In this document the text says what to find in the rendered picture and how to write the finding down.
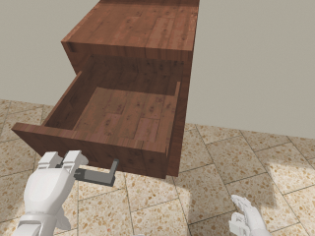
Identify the left robot hand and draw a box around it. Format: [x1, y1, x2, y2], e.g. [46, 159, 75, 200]
[24, 150, 89, 230]

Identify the drawer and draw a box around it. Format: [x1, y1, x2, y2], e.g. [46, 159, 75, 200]
[11, 54, 184, 180]

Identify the cabinet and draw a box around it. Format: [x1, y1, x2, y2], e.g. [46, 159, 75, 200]
[61, 0, 200, 177]

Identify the left robot forearm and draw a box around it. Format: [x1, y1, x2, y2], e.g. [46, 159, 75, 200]
[12, 212, 58, 236]

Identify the right robot hand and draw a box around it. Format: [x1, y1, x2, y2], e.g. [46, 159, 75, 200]
[228, 195, 267, 236]

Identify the handle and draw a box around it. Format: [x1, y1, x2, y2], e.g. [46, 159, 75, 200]
[55, 150, 119, 187]

